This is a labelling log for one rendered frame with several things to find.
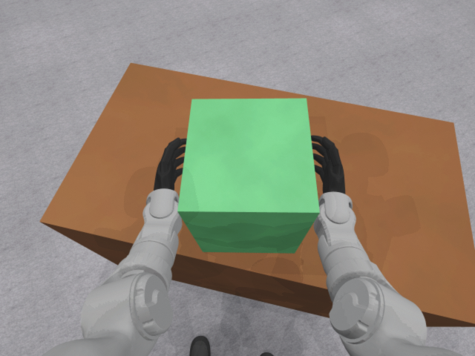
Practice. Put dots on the right robot hand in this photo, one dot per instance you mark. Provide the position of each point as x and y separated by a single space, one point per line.
331 172

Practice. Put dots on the pedestal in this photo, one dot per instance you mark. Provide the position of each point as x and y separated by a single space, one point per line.
402 173

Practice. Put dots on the carton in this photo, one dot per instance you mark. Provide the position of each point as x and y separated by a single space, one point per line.
248 182

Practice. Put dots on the right robot forearm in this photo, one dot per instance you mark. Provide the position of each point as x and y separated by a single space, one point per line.
342 255

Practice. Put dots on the left robot forearm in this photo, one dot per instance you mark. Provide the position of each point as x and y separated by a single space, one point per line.
155 247

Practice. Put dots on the right robot upper arm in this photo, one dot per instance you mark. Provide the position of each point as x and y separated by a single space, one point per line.
373 320

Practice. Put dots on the robot left foot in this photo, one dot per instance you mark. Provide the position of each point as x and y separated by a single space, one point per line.
200 347

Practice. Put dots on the left robot hand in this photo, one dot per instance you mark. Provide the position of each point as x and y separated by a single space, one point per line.
167 174

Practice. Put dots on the left robot upper arm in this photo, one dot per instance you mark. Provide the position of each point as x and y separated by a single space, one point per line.
122 318

